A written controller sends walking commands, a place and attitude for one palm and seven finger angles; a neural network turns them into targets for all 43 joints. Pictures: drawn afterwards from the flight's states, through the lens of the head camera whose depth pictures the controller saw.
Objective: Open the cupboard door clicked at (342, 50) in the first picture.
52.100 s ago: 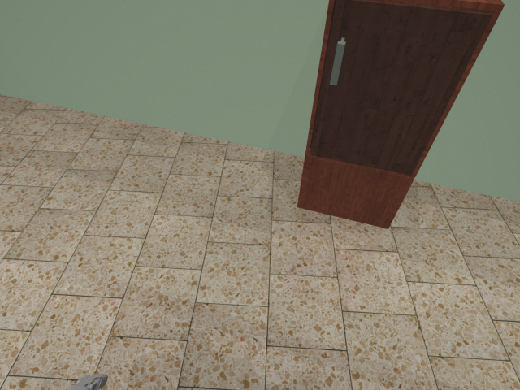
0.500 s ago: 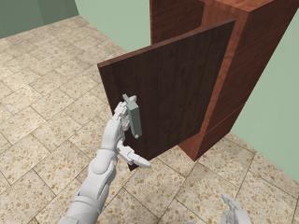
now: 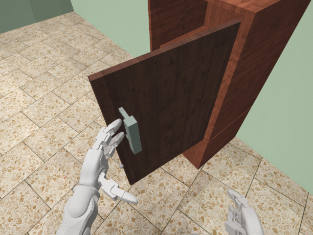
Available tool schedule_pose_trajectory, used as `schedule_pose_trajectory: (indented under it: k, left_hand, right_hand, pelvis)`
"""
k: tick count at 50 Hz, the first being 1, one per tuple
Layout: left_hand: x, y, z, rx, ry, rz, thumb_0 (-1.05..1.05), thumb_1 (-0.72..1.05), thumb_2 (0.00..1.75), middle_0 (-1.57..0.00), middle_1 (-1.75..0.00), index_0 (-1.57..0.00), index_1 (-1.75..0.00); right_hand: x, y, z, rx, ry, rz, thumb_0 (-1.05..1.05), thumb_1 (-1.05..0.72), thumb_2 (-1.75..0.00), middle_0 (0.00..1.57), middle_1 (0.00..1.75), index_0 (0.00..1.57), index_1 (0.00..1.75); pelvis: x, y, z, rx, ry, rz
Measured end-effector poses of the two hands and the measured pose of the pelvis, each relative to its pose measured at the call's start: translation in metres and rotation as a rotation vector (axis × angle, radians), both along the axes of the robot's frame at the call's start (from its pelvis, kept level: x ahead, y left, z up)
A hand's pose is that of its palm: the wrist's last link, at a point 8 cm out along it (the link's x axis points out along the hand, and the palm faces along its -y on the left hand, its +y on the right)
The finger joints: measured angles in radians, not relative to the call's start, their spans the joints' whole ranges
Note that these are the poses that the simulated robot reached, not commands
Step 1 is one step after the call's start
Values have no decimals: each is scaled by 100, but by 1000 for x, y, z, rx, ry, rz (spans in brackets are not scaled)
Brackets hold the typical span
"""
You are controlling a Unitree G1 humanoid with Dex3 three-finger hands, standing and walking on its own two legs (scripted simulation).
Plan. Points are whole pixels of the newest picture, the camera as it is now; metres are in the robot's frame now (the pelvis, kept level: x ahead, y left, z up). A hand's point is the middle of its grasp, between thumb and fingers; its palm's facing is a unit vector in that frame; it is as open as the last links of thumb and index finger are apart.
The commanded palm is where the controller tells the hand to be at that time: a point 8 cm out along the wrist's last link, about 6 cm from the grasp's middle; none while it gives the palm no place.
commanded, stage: slide the hand sideways off the handle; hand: left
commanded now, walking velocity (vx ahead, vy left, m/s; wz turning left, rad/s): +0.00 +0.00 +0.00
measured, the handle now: (129, 130) +0.36 +0.10 +0.07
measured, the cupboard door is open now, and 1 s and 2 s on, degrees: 84 84 84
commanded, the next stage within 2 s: draw the hand back to the body in 0.38 s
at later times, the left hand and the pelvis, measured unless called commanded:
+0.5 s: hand (97, 180) +0.22 +0.15 +0.06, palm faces -0.05 -1.00 -0.05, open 16.3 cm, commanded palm +0.20 +0.21 +0.07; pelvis +0.00 -0.01 -0.01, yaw +1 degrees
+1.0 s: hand (59, 179) +0.20 +0.21 +0.12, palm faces +0.01 -1.00 -0.09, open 16.1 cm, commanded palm +0.17 +0.26 +0.13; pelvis +0.00 +0.02 +0.01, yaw +1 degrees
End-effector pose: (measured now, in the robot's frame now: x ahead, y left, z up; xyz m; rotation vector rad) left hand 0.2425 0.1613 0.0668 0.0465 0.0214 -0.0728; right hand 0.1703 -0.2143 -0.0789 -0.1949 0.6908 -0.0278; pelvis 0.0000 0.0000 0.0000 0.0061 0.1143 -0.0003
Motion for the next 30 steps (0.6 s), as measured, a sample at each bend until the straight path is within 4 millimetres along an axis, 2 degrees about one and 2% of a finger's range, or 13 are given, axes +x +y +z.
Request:
schedule_pose_trajectory:
  k: [9,20,27,30]
  left_hand:
    - [-17,20,1,17,21,31,-1,-49,30,-19,-32,-19,-32]
    - [-39,46,2,30,13,52,-1,-49,30,-16,-30,-16,-31]
    - [-34,48,-3,6,8,16,-1,-50,30,-16,-30,-15,-30]
    - [-32,50,4,15,-3,15,-1,-50,30,-16,-30,-15,-30]
  right_hand:
    - [12,-11,1,-4,-24,-11,2,-90,-89,20,29,20,30]
    - [15,-19,-1,-32,-54,-3,2,-90,-89,20,29,20,30]
    - [10,-16,-2,-43,-69,-6,2,-90,-89,20,29,20,30]
    - [7,-12,0,-34,-79,-18,2,-90,-89,20,29,20,30]
  pelvis:
    - [10,-8,-1,0,9,4]
    - [9,-9,-7,-10,21,22]
    - [3,-5,-11,-16,24,25]
    - [3,-2,-10,-17,16,19]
